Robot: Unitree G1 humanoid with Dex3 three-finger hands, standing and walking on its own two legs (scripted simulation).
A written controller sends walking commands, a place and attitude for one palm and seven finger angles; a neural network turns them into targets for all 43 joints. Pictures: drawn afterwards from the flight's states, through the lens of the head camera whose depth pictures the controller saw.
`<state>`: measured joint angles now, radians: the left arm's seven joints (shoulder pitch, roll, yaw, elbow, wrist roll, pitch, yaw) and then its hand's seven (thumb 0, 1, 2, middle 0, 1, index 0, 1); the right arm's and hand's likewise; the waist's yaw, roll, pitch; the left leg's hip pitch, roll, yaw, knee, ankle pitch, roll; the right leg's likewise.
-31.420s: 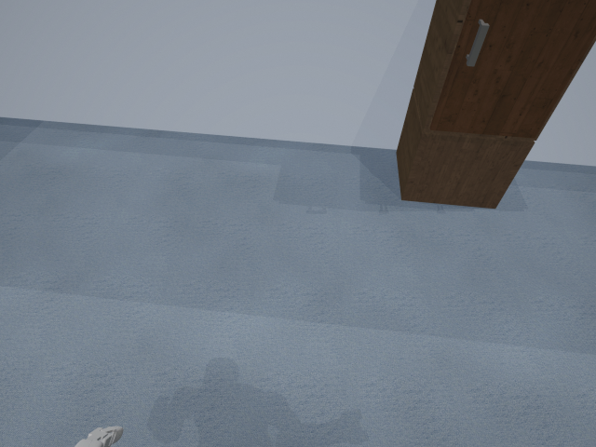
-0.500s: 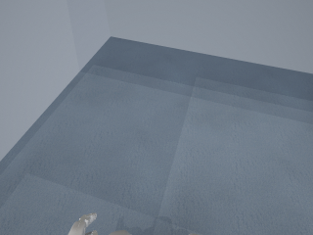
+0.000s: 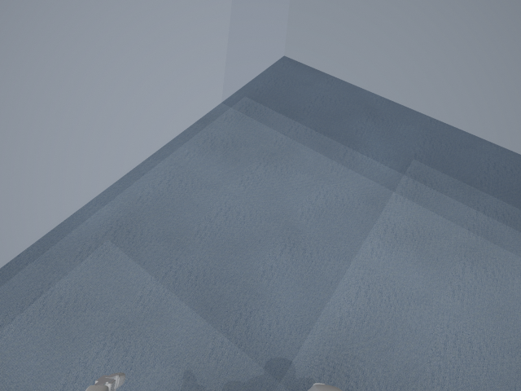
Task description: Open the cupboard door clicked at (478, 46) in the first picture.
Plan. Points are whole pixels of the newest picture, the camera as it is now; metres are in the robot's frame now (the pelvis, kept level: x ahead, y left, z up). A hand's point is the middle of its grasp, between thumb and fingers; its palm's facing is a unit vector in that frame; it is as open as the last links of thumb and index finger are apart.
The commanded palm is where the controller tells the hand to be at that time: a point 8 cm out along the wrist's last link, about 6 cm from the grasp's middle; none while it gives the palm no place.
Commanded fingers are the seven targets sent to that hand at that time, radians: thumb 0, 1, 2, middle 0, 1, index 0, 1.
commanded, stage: turn to face it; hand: left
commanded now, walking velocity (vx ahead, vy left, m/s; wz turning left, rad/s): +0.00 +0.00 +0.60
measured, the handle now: out of the picture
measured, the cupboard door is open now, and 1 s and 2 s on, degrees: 44 44 44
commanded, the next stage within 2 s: none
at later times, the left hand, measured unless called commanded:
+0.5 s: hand out of the picture +0.00 +0.19 -0.19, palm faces +0.35 -0.92 -0.21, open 7.4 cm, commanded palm none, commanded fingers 0.00 0.90 0.90 -0.20 -0.30 -0.20 -0.30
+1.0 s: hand out of the picture +0.00 +0.15 -0.15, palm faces +0.56 -0.78 -0.27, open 7.4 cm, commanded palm none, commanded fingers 0.00 0.90 0.90 -0.20 -0.30 -0.20 -0.30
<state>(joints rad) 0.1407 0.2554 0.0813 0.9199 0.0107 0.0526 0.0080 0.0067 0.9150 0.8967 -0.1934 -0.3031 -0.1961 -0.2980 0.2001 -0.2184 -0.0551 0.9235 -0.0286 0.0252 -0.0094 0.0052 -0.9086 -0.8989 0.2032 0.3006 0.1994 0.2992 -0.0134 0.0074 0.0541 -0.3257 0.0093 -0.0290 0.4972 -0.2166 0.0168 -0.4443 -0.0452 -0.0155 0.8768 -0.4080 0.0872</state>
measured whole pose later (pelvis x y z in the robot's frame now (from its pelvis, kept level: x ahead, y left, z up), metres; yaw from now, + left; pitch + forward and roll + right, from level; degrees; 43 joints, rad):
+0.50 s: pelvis +0.01 -0.02 -0.02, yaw +19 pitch +1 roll +0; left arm 0.21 0.24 0.06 0.92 0.01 0.06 0.01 0.01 0.91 0.90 -0.20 -0.30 -0.20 -0.30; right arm 0.09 -0.23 -0.05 0.88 -0.02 0.03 0.02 0.01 -0.91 -0.90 0.20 0.30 0.20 0.30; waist 0.01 -0.06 0.12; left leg -0.35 0.00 0.07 0.64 -0.29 0.04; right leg -0.38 -0.14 -0.13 0.96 -0.55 0.07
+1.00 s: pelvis +0.04 -0.07 +0.00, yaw +37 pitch +1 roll +2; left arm 0.18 0.20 0.04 0.86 0.02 0.02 0.02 0.01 0.91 0.90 -0.20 -0.30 -0.20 -0.30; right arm 0.17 -0.26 -0.09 0.92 -0.01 0.09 0.02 0.01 -0.91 -0.90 0.20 0.30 0.20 0.30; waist -0.04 0.01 0.10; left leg -0.52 0.00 0.01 1.10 -0.44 -0.07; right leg -0.21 -0.09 -0.11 0.51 -0.31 0.01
